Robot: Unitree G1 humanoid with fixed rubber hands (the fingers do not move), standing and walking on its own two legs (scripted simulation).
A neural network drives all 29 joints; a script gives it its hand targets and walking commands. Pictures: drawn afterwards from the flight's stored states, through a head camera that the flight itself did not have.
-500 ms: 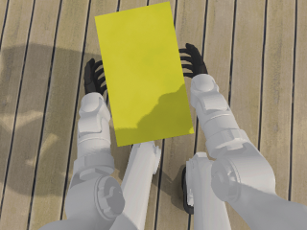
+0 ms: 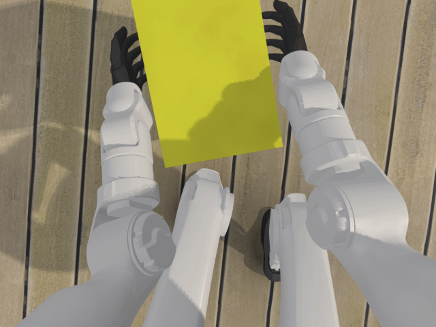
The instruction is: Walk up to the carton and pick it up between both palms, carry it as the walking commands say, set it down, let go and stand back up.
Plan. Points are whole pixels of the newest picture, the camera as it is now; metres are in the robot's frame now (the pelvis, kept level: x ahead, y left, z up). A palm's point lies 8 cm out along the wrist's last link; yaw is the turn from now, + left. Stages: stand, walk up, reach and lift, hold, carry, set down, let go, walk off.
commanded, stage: set down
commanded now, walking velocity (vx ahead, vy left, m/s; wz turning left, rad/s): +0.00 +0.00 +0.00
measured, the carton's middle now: (211, 75) +0.50 +0.14 -0.21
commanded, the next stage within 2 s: none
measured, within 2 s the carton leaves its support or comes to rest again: rests again in 1.26 s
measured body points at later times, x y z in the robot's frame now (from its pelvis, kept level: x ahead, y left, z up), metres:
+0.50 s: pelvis +0.00 +0.00 -0.05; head +0.36 +0.06 +0.22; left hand +0.46 +0.28 -0.22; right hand +0.56 +0.03 -0.21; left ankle +0.15 +0.14 -0.43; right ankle +0.09 -0.12 -0.43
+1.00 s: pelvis +0.00 +0.00 -0.06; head +0.36 +0.04 +0.21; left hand +0.46 +0.27 -0.23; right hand +0.56 +0.03 -0.23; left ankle +0.15 +0.14 -0.43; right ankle +0.09 -0.12 -0.43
